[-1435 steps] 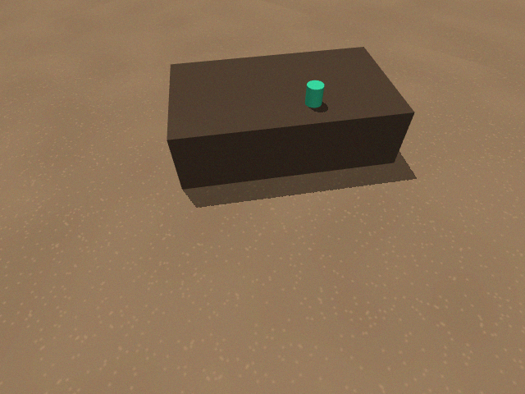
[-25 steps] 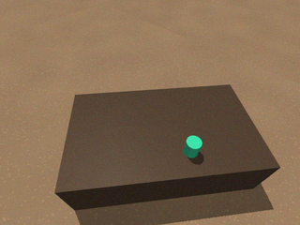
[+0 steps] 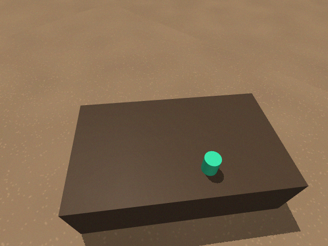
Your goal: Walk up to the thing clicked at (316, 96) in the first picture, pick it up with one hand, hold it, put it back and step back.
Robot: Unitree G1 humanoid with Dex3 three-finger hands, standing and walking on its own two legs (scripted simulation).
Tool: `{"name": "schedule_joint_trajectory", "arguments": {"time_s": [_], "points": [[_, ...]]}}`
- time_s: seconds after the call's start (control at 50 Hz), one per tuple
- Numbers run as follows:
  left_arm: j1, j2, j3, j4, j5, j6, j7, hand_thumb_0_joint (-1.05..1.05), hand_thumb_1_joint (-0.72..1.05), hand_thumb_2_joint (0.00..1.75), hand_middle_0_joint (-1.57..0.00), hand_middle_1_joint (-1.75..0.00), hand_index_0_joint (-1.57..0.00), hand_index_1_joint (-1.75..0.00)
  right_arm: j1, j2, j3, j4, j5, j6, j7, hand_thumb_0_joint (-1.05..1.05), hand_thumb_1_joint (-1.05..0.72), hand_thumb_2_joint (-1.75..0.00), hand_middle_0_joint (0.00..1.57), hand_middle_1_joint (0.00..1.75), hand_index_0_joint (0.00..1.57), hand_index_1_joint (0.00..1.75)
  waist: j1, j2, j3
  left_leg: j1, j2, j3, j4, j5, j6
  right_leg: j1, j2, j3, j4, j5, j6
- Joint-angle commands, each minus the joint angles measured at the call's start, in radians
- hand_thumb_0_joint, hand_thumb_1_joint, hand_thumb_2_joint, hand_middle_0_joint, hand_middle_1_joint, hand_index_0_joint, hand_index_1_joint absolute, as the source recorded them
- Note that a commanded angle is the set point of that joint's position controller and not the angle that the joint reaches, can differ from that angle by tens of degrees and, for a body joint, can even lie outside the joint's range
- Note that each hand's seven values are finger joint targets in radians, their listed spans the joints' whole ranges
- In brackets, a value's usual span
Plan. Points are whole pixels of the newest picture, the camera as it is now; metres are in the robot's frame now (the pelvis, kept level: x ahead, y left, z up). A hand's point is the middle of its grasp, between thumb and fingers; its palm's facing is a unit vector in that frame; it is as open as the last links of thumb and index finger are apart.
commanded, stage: stand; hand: right
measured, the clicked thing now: (211, 163) +0.54 -0.23 -0.40
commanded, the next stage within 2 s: step back in 1.62 s
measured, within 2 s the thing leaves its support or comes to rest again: neither
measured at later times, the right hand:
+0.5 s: hand out of the picture +0.08 -0.25 -0.15, palm faces +0.00 +0.94 -0.35, open 7.4 cm
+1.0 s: hand out of the picture +0.08 -0.25 -0.15, palm faces -0.01 +0.94 -0.35, open 7.4 cm
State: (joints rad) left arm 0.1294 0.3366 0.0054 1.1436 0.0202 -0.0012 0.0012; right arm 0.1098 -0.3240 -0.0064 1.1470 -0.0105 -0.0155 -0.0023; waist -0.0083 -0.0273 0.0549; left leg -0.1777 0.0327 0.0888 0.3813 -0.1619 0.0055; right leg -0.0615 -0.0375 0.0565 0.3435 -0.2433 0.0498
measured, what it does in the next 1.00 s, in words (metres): stands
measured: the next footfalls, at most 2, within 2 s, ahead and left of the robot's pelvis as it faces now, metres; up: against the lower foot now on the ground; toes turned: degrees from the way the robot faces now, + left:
none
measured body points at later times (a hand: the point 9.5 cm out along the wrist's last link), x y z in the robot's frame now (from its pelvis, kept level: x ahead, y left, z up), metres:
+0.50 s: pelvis +0.00 +0.00 +0.00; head +0.01 +0.01 +0.45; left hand +0.07 +0.30 -0.14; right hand +0.08 -0.30 -0.13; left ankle +0.03 +0.11 -0.75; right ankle -0.03 -0.15 -0.74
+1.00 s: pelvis +0.00 +0.00 +0.00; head +0.01 +0.01 +0.45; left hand +0.06 +0.30 -0.14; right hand +0.08 -0.30 -0.13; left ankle +0.03 +0.11 -0.75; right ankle -0.03 -0.15 -0.74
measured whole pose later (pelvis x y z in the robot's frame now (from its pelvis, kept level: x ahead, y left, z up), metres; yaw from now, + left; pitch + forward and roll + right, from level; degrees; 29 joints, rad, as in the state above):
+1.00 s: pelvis +0.00 +0.00 +0.00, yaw +1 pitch -2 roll +0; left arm 0.14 0.35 0.00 1.12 0.02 0.00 0.00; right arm 0.10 -0.33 -0.01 1.15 -0.01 -0.01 0.01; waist -0.01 -0.02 0.05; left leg -0.16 0.02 0.08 0.35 -0.15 0.01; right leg -0.04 -0.04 0.04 0.31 -0.23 0.05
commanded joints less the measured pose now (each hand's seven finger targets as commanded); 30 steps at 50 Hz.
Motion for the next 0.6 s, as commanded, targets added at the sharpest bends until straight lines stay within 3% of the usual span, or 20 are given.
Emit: {"name": "schedule_joint_trajectory", "arguments": {"time_s": [0.0,0.06,0.12,0.16,0.3,0.44,0.48,0.58], "points": [[-0.008,0.198,0.033,-0.056,-0.004,-0.022,0.015,0.00,0.90,0.90,-0.20,-0.30,-0.20,-0.30,-0.028,-0.218,-0.044,-0.055,-0.002,-0.018,-0.019,0.00,-0.90,-0.90,0.20,0.30,0.20,0.30,0.002,0.026,-0.092,0.129,0.112,-0.109,-0.040,0.211,0.017,-0.064,-0.086,0.038,-0.057,0.229,-0.053],[-0.020,0.202,0.034,-0.055,-0.003,-0.019,0.015,0.00,0.90,0.90,-0.20,-0.30,-0.20,-0.30,-0.028,-0.214,-0.043,-0.054,-0.001,-0.016,-0.019,0.00,-0.90,-0.90,0.20,0.30,0.20,0.30,-0.003,0.029,-0.070,0.115,0.110,-0.113,-0.058,0.143,0.014,-0.070,-0.088,0.037,-0.064,0.181,-0.054],[-0.024,0.207,0.036,-0.057,-0.002,-0.021,0.014,0.00,0.90,0.90,-0.20,-0.30,-0.20,-0.30,-0.031,-0.220,-0.045,-0.053,-0.001,-0.015,-0.017,0.00,-0.90,-0.90,0.20,0.30,0.20,0.30,-0.004,0.027,-0.068,0.114,0.110,-0.116,-0.064,0.141,0.015,-0.067,-0.090,0.036,-0.070,0.182,-0.053],[-0.026,0.201,0.034,-0.059,-0.002,-0.021,0.014,0.00,0.90,0.90,-0.20,-0.30,-0.20,-0.30,-0.035,-0.217,-0.044,-0.055,-0.001,-0.016,-0.017,0.00,-0.90,-0.90,0.20,0.30,0.20,0.30,-0.003,0.021,-0.079,0.124,0.114,-0.114,-0.057,0.193,0.013,-0.066,-0.089,0.032,-0.066,0.196,-0.052],[-0.025,0.201,0.033,-0.061,-0.004,-0.020,0.013,0.00,0.90,0.90,-0.20,-0.30,-0.20,-0.30,-0.049,-0.227,-0.047,-0.053,0.000,-0.014,-0.015,0.00,-0.90,-0.90,0.20,0.30,0.20,0.30,-0.002,0.027,-0.053,0.116,0.110,-0.121,-0.077,0.104,0.013,-0.088,-0.089,0.030,-0.083,0.140,-0.056],[-0.027,0.202,0.031,-0.067,-0.004,-0.022,0.013,0.00,0.90,0.90,-0.20,-0.30,-0.20,-0.30,-0.047,-0.223,-0.048,-0.054,0.000,-0.016,-0.011,0.00,-0.90,-0.90,0.20,0.30,0.20,0.30,-0.005,0.025,-0.074,0.122,0.113,-0.123,-0.069,0.154,0.013,-0.069,-0.091,0.025,-0.075,0.157,-0.056],[-0.018,0.202,0.031,-0.066,-0.002,-0.023,0.013,0.00,0.90,0.90,-0.20,-0.30,-0.20,-0.30,-0.049,-0.226,-0.050,-0.053,0.000,-0.013,-0.011,0.00,-0.90,-0.90,0.20,0.30,0.20,0.30,-0.003,0.027,-0.061,0.114,0.107,-0.119,-0.073,0.107,0.015,-0.083,-0.094,0.030,-0.092,0.143,-0.056],[-0.023,0.209,0.033,-0.072,-0.005,-0.022,0.011,0.00,0.90,0.90,-0.20,-0.30,-0.20,-0.30,-0.046,-0.222,-0.048,-0.050,0.000,-0.016,-0.010,0.00,-0.90,-0.90,0.20,0.30,0.20,0.30,-0.004,0.026,-0.069,0.128,0.110,-0.122,-0.075,0.142,0.011,-0.079,-0.091,0.025,-0.078,0.148,-0.061]]}}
